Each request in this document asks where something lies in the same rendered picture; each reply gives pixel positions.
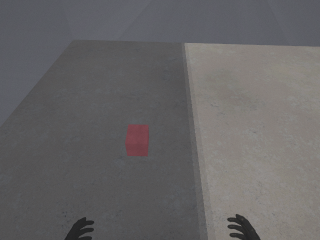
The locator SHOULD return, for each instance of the carton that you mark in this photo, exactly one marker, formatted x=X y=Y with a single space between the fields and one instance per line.
x=137 y=140

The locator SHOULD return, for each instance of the right robot hand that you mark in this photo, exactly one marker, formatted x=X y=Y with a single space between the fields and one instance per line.
x=246 y=228

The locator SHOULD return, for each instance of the left robot hand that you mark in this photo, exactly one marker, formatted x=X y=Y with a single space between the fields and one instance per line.
x=76 y=230

